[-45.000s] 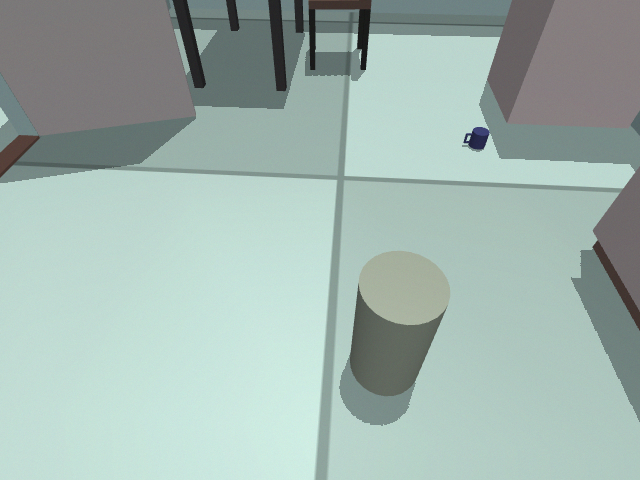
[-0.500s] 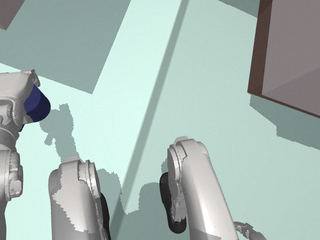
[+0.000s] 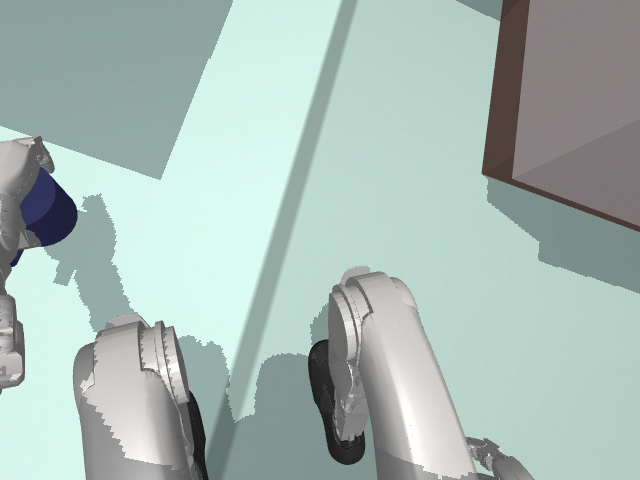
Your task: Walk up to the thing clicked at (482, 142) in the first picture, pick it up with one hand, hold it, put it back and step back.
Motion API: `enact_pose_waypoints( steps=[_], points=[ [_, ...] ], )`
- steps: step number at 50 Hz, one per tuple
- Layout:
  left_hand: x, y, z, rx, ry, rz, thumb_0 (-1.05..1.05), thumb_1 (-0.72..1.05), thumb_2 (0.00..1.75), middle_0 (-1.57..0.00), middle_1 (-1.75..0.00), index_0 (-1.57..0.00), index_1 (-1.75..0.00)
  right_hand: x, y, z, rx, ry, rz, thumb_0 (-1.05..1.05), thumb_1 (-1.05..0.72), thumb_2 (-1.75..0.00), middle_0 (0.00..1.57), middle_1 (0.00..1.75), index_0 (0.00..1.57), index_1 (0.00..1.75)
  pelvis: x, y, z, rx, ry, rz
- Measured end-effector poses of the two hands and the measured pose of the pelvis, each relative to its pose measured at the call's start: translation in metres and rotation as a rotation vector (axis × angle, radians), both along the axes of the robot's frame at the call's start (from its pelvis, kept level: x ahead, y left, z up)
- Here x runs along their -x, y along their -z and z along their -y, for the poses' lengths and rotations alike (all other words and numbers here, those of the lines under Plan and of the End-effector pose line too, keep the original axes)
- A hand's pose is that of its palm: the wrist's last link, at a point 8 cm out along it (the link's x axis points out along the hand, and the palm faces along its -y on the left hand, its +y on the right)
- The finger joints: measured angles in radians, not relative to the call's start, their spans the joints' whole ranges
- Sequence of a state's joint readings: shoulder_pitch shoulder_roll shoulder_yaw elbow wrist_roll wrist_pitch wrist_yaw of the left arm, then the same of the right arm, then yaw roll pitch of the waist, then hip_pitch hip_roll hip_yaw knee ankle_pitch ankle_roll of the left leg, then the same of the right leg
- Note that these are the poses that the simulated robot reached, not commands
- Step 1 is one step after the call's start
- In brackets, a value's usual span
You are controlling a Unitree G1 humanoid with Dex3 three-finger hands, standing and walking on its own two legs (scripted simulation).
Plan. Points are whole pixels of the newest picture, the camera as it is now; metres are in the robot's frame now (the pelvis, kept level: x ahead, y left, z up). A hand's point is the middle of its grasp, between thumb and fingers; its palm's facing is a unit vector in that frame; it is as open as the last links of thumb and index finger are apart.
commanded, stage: lower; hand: left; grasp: from above
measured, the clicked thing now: (22, 217) +0.46 +0.29 -0.21
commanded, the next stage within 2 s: rest in 0.14 s
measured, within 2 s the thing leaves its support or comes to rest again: neither
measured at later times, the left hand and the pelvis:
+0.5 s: hand (35, 209) +0.48 +0.28 -0.23, palm faces -0.48 -0.09 -0.87, open 11.2 cm; pelvis +0.01 +0.00 -0.03, yaw -2 degrees
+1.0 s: hand (46, 212) +0.48 +0.28 -0.25, palm faces -0.47 -0.10 -0.88, open 11.2 cm; pelvis +0.01 +0.00 -0.03, yaw -4 degrees
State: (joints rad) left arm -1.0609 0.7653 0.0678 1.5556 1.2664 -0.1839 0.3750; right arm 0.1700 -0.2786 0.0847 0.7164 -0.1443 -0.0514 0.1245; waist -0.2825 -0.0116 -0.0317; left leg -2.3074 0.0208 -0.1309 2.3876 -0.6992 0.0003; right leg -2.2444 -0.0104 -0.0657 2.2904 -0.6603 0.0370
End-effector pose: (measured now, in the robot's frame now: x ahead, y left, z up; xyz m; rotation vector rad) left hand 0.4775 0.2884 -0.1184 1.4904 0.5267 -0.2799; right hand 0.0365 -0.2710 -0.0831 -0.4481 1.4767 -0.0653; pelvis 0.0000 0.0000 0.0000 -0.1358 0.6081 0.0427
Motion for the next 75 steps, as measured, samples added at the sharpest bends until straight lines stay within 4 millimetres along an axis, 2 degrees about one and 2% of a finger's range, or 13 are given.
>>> enact_pose_waypoints(
  steps=[9, 20, 33, 52, 75],
  points=[
    [-0.001, 0.025, 0.001, 0.007, 0.026, 0.024, 0.01, -0.2, 0.78, -0.5, -0.89, -0.49, -0.86, 0.007, 0.007, -0.001, 0.005, -0.02, -0.026, 0.0, -0.91, -0.9, 0.2, 0.3, 0.21, 0.3, -0.001, 0.014, 0.0, 0.008, 0.006, 0.013],
    [-0.008, 0.042, 0.0, -0.007, -0.006, 0.024, 0.01, -0.19, 0.77, -0.49, -0.89, -0.48, -0.86, 0.01, 0.017, -0.009, -0.02, -0.029, -0.043, 0.0, -0.91, -0.89, 0.2, 0.3, 0.21, 0.3, -0.004, 0.023, -0.001, 0.019, 0.016, 0.014],
    [-0.01, 0.064, 0.006, 0.028, 0.008, 0.015, 0.01, -0.19, 0.77, -0.49, -0.89, -0.48, -0.86, 0.01, 0.013, -0.009, -0.013, -0.066, -0.053, 0.0, -0.9, -0.89, 0.2, 0.3, 0.21, 0.3, -0.006, 0.029, -0.002, 0.037, 0.026, 0.03],
    [-0.012, 0.079, 0.006, 0.012, -0.011, 0.024, 0.01, -0.19, 0.77, -0.5, -0.88, -0.49, -0.85, 0.009, 0.01, -0.013, -0.029, -0.117, -0.056, 0.0, -0.9, -0.89, 0.2, 0.3, 0.21, 0.3, -0.007, 0.033, -0.003, 0.052, 0.037, 0.044],
    [-0.013, 0.08, 0.005, 0.023, -0.007, 0.025, 0.01, -0.2, 0.77, -0.5, -0.88, -0.49, -0.85, 0.011, 0.002, -0.019, -0.03, -0.173, -0.038, 0.0, -0.9, -0.9, 0.2, 0.3, 0.21, 0.3, -0.002, 0.033, -0.007, 0.072, 0.044, 0.075]
  ],
)
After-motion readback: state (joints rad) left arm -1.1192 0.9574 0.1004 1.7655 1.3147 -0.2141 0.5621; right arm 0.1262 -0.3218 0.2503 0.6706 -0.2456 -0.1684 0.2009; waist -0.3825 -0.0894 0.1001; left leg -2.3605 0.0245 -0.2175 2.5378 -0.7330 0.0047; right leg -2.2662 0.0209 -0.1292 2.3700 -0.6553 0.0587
